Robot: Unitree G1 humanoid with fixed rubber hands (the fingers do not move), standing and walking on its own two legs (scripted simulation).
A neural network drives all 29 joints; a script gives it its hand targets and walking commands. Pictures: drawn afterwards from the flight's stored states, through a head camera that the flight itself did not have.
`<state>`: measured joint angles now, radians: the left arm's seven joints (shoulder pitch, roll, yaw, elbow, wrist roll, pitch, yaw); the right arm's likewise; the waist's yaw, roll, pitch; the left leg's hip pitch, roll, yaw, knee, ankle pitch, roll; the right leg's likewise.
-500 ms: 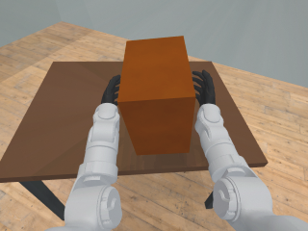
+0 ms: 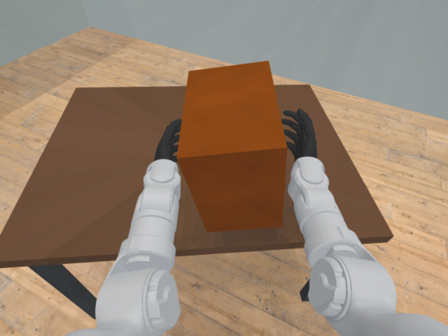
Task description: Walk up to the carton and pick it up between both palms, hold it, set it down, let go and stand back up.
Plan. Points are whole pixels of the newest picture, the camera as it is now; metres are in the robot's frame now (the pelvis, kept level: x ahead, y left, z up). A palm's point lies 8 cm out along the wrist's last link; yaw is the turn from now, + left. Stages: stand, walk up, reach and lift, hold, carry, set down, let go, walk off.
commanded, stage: set down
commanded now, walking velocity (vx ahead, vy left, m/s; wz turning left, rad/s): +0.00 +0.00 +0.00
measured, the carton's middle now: (236, 150) +0.45 -0.04 +0.08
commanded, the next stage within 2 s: none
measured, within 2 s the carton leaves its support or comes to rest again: neither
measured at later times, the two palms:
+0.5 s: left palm (167, 167) +0.41 +0.10 +0.08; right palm (298, 157) +0.40 -0.15 +0.11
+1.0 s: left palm (171, 173) +0.42 +0.10 +0.05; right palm (293, 162) +0.42 -0.16 +0.07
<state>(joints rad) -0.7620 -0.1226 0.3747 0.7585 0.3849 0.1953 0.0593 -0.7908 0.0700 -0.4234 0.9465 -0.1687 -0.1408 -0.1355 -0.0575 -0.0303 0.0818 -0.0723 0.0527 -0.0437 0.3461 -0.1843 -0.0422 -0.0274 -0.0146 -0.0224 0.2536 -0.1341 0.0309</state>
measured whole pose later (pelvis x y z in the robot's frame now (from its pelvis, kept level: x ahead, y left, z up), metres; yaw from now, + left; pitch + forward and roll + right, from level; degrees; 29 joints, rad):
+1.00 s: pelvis +0.02 +0.00 +0.00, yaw +0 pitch +3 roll -1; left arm -0.72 -0.15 0.44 0.84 0.41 0.01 0.08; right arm -0.79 0.12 -0.61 0.98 -0.37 -0.25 -0.08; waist -0.06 -0.01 0.05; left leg -0.20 0.05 -0.04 0.34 -0.19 -0.04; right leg -0.16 -0.02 -0.02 0.25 -0.15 0.03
